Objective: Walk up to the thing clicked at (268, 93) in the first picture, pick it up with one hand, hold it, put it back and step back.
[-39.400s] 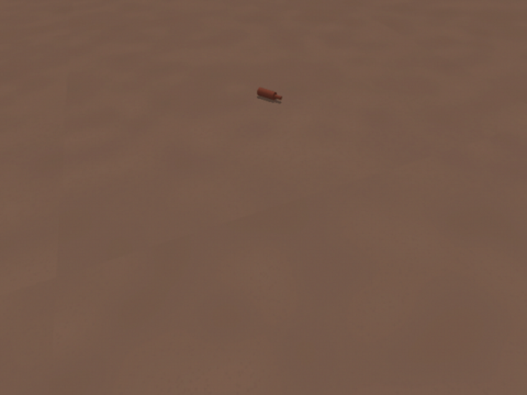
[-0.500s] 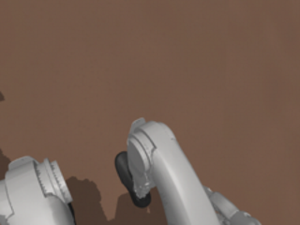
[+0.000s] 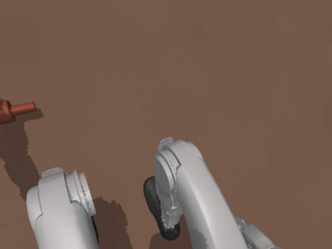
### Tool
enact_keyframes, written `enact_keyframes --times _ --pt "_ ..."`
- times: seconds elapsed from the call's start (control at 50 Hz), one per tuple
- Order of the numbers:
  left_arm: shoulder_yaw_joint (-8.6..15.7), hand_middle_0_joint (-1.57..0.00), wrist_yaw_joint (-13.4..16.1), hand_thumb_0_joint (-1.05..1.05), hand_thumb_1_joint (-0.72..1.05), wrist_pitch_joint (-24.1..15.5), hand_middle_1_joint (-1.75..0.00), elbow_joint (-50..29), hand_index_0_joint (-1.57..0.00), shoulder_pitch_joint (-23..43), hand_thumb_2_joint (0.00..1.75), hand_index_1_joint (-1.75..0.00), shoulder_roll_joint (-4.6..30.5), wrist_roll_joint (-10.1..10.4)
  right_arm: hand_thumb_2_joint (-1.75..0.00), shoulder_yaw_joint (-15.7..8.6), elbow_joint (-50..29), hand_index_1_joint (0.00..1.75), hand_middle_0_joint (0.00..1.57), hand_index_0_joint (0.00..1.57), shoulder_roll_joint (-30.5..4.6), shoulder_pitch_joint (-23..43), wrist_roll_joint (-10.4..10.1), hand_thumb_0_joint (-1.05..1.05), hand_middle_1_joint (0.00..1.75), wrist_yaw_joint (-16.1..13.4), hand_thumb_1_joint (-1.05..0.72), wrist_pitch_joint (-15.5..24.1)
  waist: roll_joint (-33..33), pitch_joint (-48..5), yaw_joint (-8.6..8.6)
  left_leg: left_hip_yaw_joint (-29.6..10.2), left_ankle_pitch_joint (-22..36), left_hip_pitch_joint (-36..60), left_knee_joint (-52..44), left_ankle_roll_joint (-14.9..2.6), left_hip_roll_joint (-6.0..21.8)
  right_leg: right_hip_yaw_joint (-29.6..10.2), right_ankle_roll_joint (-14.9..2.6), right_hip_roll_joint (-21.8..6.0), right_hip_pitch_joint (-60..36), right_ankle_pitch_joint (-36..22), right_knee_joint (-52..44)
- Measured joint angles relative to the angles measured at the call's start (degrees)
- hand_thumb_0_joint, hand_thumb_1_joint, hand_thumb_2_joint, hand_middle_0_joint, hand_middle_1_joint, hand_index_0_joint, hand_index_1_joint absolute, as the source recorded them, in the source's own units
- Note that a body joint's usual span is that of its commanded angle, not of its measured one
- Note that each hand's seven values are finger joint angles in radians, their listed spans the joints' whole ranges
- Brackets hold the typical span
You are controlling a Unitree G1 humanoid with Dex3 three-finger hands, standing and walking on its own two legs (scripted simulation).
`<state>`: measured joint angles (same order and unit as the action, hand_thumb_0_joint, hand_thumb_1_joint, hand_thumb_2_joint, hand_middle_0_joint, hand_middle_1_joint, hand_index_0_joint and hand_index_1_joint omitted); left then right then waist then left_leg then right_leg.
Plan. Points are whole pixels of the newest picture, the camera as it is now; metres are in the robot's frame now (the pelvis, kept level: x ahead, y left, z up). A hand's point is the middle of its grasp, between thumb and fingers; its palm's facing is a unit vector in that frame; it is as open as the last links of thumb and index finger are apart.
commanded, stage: withdraw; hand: left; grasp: from above
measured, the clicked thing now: out of the picture +0.47 +0.34 -0.29
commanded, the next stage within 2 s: home in 0.60 s
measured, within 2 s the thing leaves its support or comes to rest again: neither
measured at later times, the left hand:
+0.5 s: hand out of the picture +0.44 +0.36 -0.14, palm faces -0.47 -0.12 -0.88, open 13.9 cm
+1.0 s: hand out of the picture +0.40 +0.36 -0.06, palm faces -0.37 -0.30 -0.88, open 11.5 cm
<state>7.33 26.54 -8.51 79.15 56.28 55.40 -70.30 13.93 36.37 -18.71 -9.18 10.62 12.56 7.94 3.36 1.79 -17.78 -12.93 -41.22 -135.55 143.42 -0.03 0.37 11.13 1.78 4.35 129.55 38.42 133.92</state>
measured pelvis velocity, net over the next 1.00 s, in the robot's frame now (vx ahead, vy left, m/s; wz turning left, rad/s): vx -0.01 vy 0.00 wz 0.12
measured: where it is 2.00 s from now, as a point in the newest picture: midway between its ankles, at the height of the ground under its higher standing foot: (130, 237)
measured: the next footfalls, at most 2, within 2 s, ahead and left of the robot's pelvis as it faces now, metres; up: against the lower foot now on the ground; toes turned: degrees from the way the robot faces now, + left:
none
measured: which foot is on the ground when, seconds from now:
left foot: down 0.00-1.00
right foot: down 0.00-1.00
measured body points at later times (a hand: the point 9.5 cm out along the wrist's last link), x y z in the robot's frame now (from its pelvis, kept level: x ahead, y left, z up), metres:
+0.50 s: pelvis -0.02 -0.01 +0.02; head +0.22 +0.11 +0.38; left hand +0.46 +0.36 -0.09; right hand +0.06 -0.29 -0.05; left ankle +0.06 +0.12 -0.28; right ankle +0.11 -0.11 -0.28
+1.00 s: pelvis -0.01 +0.00 +0.06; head +0.22 +0.08 +0.45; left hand +0.42 +0.37 -0.01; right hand +0.08 -0.25 -0.05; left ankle +0.06 +0.12 -0.28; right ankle +0.11 -0.11 -0.28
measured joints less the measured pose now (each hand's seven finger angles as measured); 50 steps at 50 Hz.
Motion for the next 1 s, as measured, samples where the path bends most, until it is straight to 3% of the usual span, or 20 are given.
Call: enact_keyframes --times 0.06,0.16,0.24,0.3,0.38,0.48,0.56,0.66,0.76,0.86,0.92,1.0 --pt "-2.28 -0.08 -4.20 0.00 -0.51 2.69 -1.00 -3.73 -0.09 -0.88 0.99 -0.99 -2.74 3.18 -0.90 -2.55 0.72 0.30 0.20 0.20 0.55 -0.09 -1.61 0.00 0.30 0.36 -0.90 -1.74 -2.29 -2.53 1.78 1.53 0.00 0.91 -1.84 -0.33 -0.04 -1.24 0.01 -0.40 -0.71 0.62 -0.90" --pt "-6.77 -0.07 -13.64 0.00 -0.51 5.20 -1.00 -4.64 -0.08 0.40 1.00 -1.00 -5.57 7.60 -0.90 -5.00 -0.05 0.30 0.20 0.20 1.13 1.12 -4.08 0.00 0.30 -0.89 -0.91 -4.79 -4.47 -3.63 3.73 3.70 0.86 4.38 -6.27 -0.81 0.06 -3.09 -0.07 -0.79 -3.69 0.45 -4.01" --pt "-8.42 -0.07 -20.01 0.00 -0.50 3.92 -1.00 -5.38 -0.08 1.06 1.00 -1.00 -7.04 8.68 -0.90 -5.44 -1.47 0.30 0.20 0.20 0.47 1.48 -5.10 0.00 0.30 -3.08 -0.90 -6.68 -4.84 -2.61 4.30 4.54 2.23 6.68 -9.38 -0.84 -0.19 -3.82 -0.24 -1.19 -5.85 -0.40 -6.43" --pt "-8.28 -0.08 -22.24 0.00 -0.49 1.03 -1.00 -5.36 -0.08 1.43 1.00 -1.00 -7.29 8.12 -0.90 -5.15 -2.07 0.30 0.20 0.20 -0.25 1.22 -5.21 0.00 0.30 -4.71 -0.90 -7.90 -4.03 -1.86 4.13 4.58 3.18 7.35 -10.54 -0.61 -0.34 -3.85 -0.43 -1.35 -6.44 -1.19 -7.35" --pt "-6.52 -0.08 -21.36 0.00 -0.48 -4.46 -1.00 -3.38 -0.09 2.11 1.00 -1.00 -5.60 5.15 -0.90 -4.15 -1.85 0.30 0.20 0.20 -1.28 0.67 -4.60 0.00 0.30 -6.26 -0.90 -8.98 -2.18 -1.40 3.09 3.88 3.96 6.32 -9.81 -0.25 -0.45 -3.22 -0.67 -1.33 -5.47 -2.07 -6.82" --pt "-5.14 -0.08 -15.59 0.00 -0.49 -8.63 -1.01 0.46 -0.09 3.69 1.00 -1.00 -2.78 -0.27 -0.90 -3.24 -0.54 0.30 0.20 0.20 -1.85 0.22 -3.20 0.00 0.30 -6.89 -0.90 -10.09 -0.40 -0.43 1.69 3.39 4.41 3.66 -6.66 -0.23 -0.77 -2.75 -0.52 -1.42 -3.22 -2.40 -3.98" --pt "-4.69 -0.08 -11.27 0.00 -0.50 -8.31 -1.01 1.83 -0.09 5.25 1.01 -1.01 -2.02 -3.06 -0.90 -3.03 0.20 0.30 0.20 0.20 -0.88 -0.42 -2.41 0.00 0.30 -6.55 -0.90 -10.13 -0.01 0.18 1.21 3.56 4.69 1.67 -4.71 -0.59 -0.93 -2.86 -0.23 -1.49 -1.58 -2.45 -2.17" --pt "-3.77 -0.08 -8.64 0.00 -0.52 -4.64 -1.01 0.21 -0.09 5.91 1.01 -1.01 -3.10 -3.01 -0.90 -3.38 0.25 0.30 0.20 0.20 1.63 -1.82 -2.65 0.00 0.30 -5.88 -0.91 -9.45 -1.22 -1.01 1.01 4.16 4.68 0.04 -4.50 -0.95 -1.02 -3.34 -0.07 -1.64 -0.08 -2.14 -1.76" --pt "-3.67 -0.09 -9.84 0.00 -0.50 -0.08 -0.99 -0.58 -0.10 4.14 0.99 -0.98 -5.13 0.10 -0.90 -3.87 0.18 0.30 0.20 0.20 3.81 -2.35 -3.77 0.00 0.30 -5.44 -0.90 -9.41 -3.54 -3.14 1.45 4.91 3.79 1.13 -6.52 -1.11 -0.67 -4.07 0.08 -1.53 -0.66 -1.41 -3.38" --pt "-3.17 -0.16 -15.45 0.00 -0.35 1.62 -0.86 -4.01 -0.15 -0.24 0.96 -0.86 -7.44 5.05 -0.89 -4.80 -0.48 0.30 0.21 0.20 4.08 -2.54 -4.85 0.00 0.30 -5.26 -0.90 -9.69 -5.40 -4.06 3.05 5.40 3.03 3.75 -9.10 -1.07 -0.47 -4.56 -0.01 -1.51 -2.82 -0.76 -5.57" --pt "-1.83 -0.18 -19.03 0.00 -0.19 1.42 -0.75 -10.95 -0.18 -5.21 0.93 -0.75 -9.80 9.11 -0.89 -6.34 -1.09 0.30 0.21 0.20 3.47 -3.19 -5.63 0.00 0.30 -5.25 -0.90 -9.95 -6.03 -4.64 4.82 5.61 2.84 5.48 -10.74 -0.88 -0.63 -4.76 -0.22 -1.75 -4.48 -0.38 -6.93" --pt "-0.39 -0.20 -22.38 0.00 0.07 1.74 -0.60 -26.32 -0.20 -15.28 0.89 -0.61 -14.84 17.02 -0.89 -9.64 -1.22 0.30 0.21 0.20 2.49 -4.16 -7.26 0.00 0.30 -5.73 -0.90 -11.03 -6.44 -7.21 8.08 6.37 2.69 8.43 -14.06 -0.74 -0.92 -5.46 -0.42 -2.20 -7.22 0.18 -9.58"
